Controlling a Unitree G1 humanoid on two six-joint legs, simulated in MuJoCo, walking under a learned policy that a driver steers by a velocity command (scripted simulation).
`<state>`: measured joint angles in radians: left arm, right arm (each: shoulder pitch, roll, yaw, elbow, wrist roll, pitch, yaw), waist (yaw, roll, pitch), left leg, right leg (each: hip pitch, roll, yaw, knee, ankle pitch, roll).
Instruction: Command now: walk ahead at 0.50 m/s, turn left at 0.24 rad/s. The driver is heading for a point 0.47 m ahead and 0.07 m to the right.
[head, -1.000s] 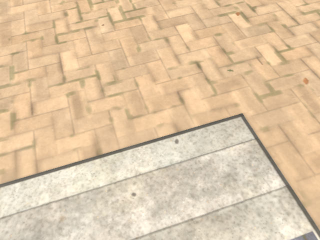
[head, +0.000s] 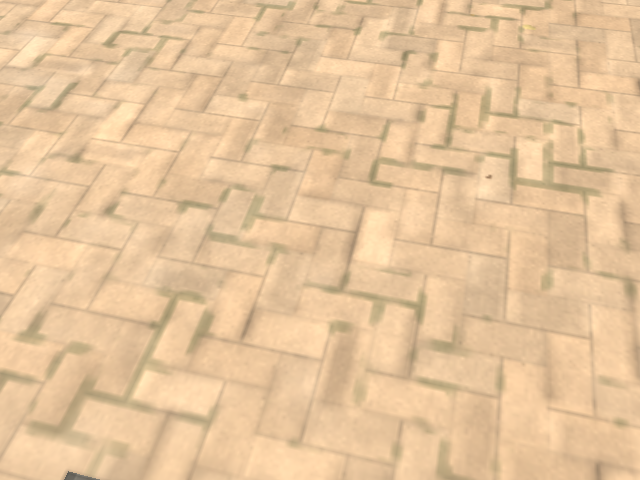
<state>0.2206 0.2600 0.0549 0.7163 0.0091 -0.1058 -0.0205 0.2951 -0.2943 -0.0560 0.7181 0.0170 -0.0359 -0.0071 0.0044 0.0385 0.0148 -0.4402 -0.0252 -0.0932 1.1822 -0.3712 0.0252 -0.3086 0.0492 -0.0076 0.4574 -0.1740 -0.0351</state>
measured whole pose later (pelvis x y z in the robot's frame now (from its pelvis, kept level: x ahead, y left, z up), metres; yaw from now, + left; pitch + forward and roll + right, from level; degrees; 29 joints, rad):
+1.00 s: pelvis +0.43 +0.03 +0.00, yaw -8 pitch +1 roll +0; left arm 0.10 0.22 0.02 0.76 0.02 -0.01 -0.02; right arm 0.19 -0.28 -0.04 0.86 0.00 0.02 -0.03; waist -0.01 0.02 0.04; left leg -0.40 0.06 -0.03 0.87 -0.50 -0.07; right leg -0.40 0.03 -0.02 0.47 -0.10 -0.05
